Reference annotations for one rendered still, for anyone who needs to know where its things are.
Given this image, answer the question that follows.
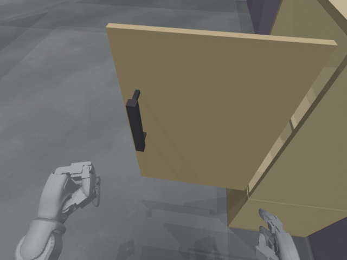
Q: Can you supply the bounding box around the handle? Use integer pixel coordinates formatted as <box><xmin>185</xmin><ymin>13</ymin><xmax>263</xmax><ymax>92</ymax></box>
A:
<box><xmin>126</xmin><ymin>89</ymin><xmax>146</xmax><ymax>152</ymax></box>

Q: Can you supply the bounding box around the right robot hand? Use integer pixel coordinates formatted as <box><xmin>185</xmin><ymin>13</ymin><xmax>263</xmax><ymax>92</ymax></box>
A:
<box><xmin>255</xmin><ymin>209</ymin><xmax>300</xmax><ymax>260</ymax></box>

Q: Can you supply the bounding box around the cupboard door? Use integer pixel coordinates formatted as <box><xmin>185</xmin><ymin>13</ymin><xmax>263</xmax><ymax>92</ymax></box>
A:
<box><xmin>106</xmin><ymin>23</ymin><xmax>338</xmax><ymax>191</ymax></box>

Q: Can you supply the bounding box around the left robot hand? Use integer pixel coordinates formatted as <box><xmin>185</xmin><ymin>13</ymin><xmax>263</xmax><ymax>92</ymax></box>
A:
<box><xmin>37</xmin><ymin>161</ymin><xmax>101</xmax><ymax>224</ymax></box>

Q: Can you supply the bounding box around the robot left forearm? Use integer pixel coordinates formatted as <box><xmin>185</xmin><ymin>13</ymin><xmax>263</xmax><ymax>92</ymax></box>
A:
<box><xmin>15</xmin><ymin>218</ymin><xmax>66</xmax><ymax>260</ymax></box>

